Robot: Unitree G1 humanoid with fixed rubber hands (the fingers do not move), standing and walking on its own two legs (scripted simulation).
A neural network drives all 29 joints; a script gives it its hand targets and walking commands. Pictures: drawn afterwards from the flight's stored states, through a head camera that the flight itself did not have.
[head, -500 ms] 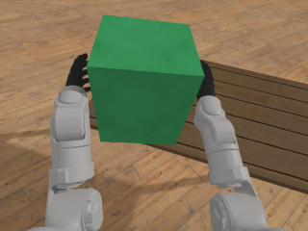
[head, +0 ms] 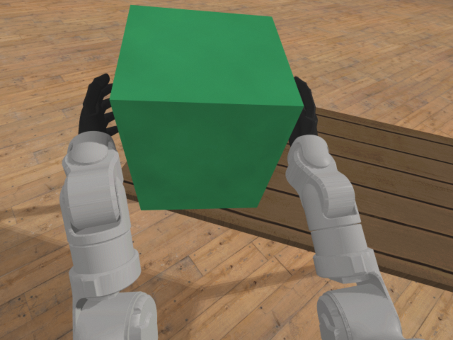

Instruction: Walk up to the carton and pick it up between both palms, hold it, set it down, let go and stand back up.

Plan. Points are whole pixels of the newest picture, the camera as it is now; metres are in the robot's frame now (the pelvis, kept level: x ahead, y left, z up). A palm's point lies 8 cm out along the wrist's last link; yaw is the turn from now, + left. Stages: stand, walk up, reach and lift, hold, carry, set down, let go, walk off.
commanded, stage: hold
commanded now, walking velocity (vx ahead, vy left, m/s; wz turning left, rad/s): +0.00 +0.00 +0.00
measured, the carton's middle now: (202, 119) +0.40 +0.01 +0.20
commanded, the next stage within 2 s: none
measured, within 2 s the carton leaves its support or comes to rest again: neither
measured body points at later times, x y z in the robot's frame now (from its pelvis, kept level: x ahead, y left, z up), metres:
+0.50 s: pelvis +0.01 -0.02 +0.00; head +0.01 -0.01 +0.45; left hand +0.38 +0.13 +0.22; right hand +0.37 -0.17 +0.21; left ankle -0.01 +0.12 -0.75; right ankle +0.05 -0.11 -0.75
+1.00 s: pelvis -0.03 -0.01 +0.00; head -0.04 +0.02 +0.45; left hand +0.35 +0.17 +0.21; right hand +0.37 -0.13 +0.20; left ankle -0.01 +0.12 -0.75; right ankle +0.05 -0.11 -0.75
